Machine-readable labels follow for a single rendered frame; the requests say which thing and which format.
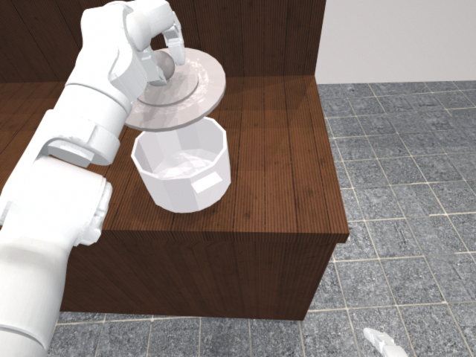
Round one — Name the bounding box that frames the robot left forearm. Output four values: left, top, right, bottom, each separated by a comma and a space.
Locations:
0, 1, 152, 226

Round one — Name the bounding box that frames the left robot upper arm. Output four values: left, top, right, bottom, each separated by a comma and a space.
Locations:
0, 153, 112, 357

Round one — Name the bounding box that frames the knob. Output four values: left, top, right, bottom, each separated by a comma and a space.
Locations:
153, 51, 175, 80

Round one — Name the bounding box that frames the lid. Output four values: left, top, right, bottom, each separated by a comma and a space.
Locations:
124, 48, 226, 132

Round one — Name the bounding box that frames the robot right hand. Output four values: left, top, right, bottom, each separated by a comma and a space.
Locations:
363, 327, 408, 357

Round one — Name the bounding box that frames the robot left hand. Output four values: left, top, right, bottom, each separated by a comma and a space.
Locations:
128, 0, 185, 86

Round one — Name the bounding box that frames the table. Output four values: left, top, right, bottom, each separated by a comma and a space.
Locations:
0, 0, 350, 321

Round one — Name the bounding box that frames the pot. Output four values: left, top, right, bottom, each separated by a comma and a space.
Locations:
131, 117, 231, 213

